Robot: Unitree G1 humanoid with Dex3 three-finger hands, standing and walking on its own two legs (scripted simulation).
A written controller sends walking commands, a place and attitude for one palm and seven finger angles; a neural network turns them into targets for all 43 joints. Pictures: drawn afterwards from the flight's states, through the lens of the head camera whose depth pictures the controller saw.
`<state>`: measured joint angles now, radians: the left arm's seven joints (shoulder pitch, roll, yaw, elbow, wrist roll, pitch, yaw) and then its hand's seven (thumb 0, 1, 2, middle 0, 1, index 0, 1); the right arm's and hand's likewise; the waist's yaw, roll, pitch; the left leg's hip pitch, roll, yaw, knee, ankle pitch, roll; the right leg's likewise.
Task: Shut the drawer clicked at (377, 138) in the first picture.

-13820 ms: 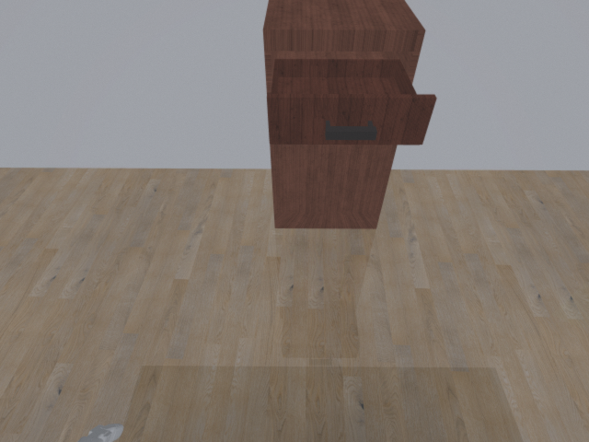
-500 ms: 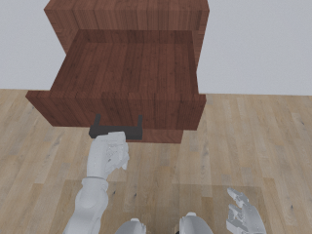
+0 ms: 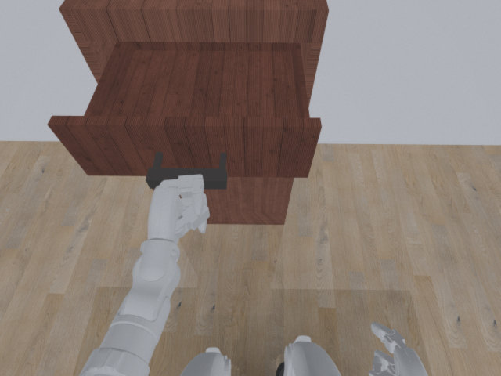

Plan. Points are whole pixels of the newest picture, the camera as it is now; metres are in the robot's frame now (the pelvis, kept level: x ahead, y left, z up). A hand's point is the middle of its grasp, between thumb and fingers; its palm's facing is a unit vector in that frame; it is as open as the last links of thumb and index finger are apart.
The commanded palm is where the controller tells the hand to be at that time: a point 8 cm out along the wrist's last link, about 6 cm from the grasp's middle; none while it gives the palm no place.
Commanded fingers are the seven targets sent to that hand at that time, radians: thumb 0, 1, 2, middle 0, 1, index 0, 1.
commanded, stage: push the drawer shut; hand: left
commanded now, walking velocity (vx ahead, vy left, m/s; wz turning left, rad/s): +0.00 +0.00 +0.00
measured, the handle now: (189, 168) +0.44 +0.11 +0.04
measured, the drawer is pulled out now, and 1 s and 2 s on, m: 0.22 0.08 0.00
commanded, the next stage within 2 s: none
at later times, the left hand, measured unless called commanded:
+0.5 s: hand (210, 169) +0.44 +0.08 +0.04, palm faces -0.02 -1.00 -0.05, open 3.0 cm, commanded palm +0.42 +0.13 +0.04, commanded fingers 0.00 0.90 0.90 -1.40 -1.60 -1.40 -1.60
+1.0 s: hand (211, 142) +0.50 +0.08 +0.04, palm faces -0.01 -1.00 -0.04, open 2.9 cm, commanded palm +0.48 +0.13 +0.04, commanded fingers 0.00 0.90 0.90 -1.40 -1.60 -1.40 -1.60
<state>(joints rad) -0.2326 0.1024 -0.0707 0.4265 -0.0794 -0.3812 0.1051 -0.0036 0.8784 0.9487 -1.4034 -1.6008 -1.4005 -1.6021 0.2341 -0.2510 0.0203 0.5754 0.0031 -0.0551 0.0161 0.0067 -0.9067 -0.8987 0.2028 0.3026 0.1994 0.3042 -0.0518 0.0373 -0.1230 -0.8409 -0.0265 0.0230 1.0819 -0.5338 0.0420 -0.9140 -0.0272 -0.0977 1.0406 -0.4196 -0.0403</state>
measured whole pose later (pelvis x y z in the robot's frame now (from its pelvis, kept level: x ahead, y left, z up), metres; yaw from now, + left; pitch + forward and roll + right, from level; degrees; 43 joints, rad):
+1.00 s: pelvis +0.00 +0.00 -0.01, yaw -2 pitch +23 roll -1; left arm -0.85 0.24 0.23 1.08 -0.03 -0.50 0.07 -0.03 0.82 0.92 -1.40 -1.60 -1.40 -1.60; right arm 0.32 -0.26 0.02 0.64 -0.04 -0.01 0.04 0.00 -0.91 -0.90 0.20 0.30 0.20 0.30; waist -0.16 0.03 -0.12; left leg -0.98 -0.01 0.04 1.11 -0.53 0.05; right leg -1.06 -0.01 -0.08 1.05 -0.40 -0.04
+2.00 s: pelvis -0.01 +0.01 -0.03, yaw -2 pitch +30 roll -4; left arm -1.24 0.45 0.30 1.38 0.08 -0.44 0.10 -0.04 0.77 1.03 -1.40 -1.60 -1.40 -1.60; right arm 0.41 -0.26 0.06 0.64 -0.09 0.03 0.07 0.00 -0.91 -0.90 0.20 0.30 0.20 0.30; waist -0.29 0.06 -0.11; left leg -1.19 0.01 -0.01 1.21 -0.54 0.05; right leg -1.23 0.00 -0.13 1.08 -0.38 -0.04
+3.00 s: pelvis +0.01 +0.01 -0.02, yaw -3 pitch +29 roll -3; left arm -1.10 0.37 0.32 1.23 0.04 -0.40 0.09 0.01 0.87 0.92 -1.40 -1.60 -1.40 -1.60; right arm 0.43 -0.26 0.05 0.61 -0.07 0.05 0.10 0.00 -0.91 -0.90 0.20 0.30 0.20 0.30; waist -0.24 0.07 -0.13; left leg -1.10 0.02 0.03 1.15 -0.55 0.05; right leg -1.16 0.02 -0.09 1.04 -0.39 -0.03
